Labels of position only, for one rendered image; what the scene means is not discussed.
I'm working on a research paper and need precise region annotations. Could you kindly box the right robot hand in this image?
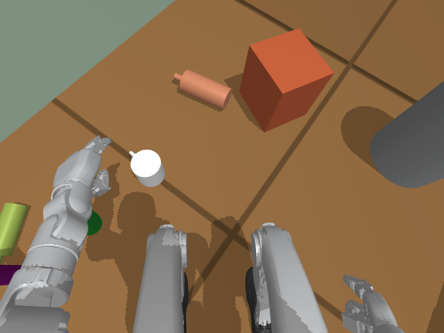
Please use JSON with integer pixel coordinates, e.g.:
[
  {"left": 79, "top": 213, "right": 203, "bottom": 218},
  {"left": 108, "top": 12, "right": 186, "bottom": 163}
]
[{"left": 341, "top": 275, "right": 398, "bottom": 333}]

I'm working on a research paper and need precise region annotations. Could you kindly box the left robot hand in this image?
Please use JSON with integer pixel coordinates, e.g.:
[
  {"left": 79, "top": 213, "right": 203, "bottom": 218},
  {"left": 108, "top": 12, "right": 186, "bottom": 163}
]
[{"left": 53, "top": 136, "right": 112, "bottom": 197}]

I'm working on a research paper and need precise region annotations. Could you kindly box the left robot arm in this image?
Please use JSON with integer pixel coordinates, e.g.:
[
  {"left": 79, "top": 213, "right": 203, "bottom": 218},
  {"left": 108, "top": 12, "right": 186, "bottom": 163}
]
[{"left": 0, "top": 181, "right": 93, "bottom": 333}]

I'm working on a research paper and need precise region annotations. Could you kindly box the right robot foot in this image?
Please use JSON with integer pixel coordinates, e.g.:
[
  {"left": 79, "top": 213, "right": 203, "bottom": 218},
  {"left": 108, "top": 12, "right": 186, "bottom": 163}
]
[{"left": 246, "top": 267, "right": 272, "bottom": 333}]

